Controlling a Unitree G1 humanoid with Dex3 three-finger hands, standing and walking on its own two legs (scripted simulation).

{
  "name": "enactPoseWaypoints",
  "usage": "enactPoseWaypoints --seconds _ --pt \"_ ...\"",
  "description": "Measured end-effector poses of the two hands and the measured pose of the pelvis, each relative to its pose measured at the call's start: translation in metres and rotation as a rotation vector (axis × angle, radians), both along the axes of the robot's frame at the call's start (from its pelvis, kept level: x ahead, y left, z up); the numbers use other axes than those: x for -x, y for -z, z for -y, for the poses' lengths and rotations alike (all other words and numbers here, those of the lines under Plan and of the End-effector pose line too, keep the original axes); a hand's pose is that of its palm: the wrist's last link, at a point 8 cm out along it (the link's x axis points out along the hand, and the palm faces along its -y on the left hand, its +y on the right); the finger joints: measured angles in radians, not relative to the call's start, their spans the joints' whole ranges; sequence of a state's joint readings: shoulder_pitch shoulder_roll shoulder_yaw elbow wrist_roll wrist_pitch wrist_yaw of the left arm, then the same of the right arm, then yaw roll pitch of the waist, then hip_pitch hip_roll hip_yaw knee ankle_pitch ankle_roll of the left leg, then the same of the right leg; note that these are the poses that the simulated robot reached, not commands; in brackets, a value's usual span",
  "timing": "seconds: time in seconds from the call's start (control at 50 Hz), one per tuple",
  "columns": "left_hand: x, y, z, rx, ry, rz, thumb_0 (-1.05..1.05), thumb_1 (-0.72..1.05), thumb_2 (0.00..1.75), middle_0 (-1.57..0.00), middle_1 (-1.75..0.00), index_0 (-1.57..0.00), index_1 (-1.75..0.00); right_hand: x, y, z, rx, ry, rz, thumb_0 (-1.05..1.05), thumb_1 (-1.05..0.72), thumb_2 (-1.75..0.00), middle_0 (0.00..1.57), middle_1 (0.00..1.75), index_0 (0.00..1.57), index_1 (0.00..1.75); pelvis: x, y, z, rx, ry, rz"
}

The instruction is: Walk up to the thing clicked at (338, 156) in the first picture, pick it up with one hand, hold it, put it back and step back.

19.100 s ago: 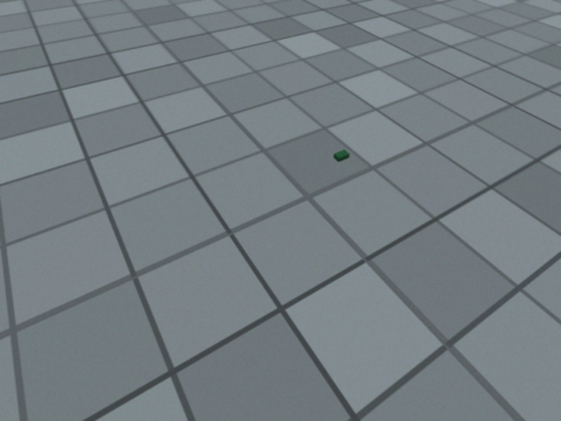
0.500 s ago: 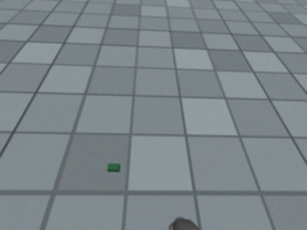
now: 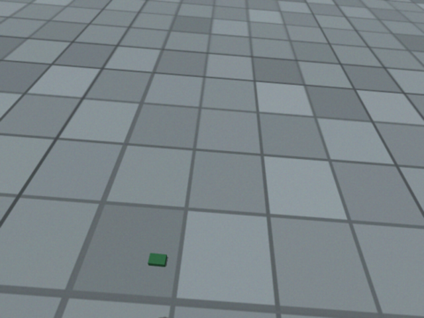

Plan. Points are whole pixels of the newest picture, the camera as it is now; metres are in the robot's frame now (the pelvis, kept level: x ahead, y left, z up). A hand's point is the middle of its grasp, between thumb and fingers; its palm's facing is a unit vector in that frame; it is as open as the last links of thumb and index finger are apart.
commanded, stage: walk up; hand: left
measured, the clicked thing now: (157, 259) +0.49 +0.22 -0.74
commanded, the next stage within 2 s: stand in 1.44 s
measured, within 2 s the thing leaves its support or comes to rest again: neither
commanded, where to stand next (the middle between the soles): +0.11 -0.02 m, yaw +0 degrees
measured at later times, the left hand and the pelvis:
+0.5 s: hand out of the picture +0.14 +0.24 -0.13, palm faces +0.00 -0.93 -0.37, open 7.4 cm; pelvis +0.06 -0.02 +0.01, yaw +0 degrees
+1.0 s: hand out of the picture +0.15 +0.24 -0.13, palm faces -0.01 -0.94 -0.33, open 7.4 cm; pelvis +0.07 -0.02 +0.03, yaw +0 degrees
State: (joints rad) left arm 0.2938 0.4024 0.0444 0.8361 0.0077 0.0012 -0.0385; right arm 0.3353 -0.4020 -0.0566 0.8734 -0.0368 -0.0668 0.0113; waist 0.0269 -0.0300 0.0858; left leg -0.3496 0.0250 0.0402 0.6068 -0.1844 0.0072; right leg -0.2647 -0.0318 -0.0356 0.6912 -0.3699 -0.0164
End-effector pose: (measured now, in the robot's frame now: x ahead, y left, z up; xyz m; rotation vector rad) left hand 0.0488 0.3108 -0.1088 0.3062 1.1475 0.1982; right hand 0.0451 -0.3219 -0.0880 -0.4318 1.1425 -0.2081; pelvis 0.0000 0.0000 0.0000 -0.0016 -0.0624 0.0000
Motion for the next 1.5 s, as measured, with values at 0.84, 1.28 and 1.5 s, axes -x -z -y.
enactPoseWaypoints --seconds 0.84,1.28,1.5 --pt "-0.116 -0.017 0.03 0.007 0.013 0.0 0.01 0.9 0.9 -0.2 -0.3 -0.2 -0.3 -0.097 0.001 -0.005 -0.089 0.056 -0.038 0.0 -0.91 -0.9 0.21 0.3 0.2 0.3 -0.066 -0.024 0.017 0.002 0.003 -0.014" --pt "-0.078 -0.014 0.026 -0.001 -0.051 -0.108 0.01 0.9 0.9 -0.2 -0.3 -0.2 -0.3 -0.098 0.006 -0.012 -0.11 0.057 -0.074 0.0 -0.91 -0.9 0.21 0.3 0.2 0.3 -0.072 -0.027 0.017 0.002 -0.008 -0.02" --pt "-0.087 -0.015 0.03 -0.001 -0.04 -0.091 0.01 0.9 0.9 -0.2 -0.3 -0.2 -0.3 -0.11 0.006 -0.011 -0.108 0.046 -0.063 0.0 -0.91 -0.9 0.21 0.3 0.2 0.3 -0.075 -0.027 0.018 0.0 -0.011 -0.028"
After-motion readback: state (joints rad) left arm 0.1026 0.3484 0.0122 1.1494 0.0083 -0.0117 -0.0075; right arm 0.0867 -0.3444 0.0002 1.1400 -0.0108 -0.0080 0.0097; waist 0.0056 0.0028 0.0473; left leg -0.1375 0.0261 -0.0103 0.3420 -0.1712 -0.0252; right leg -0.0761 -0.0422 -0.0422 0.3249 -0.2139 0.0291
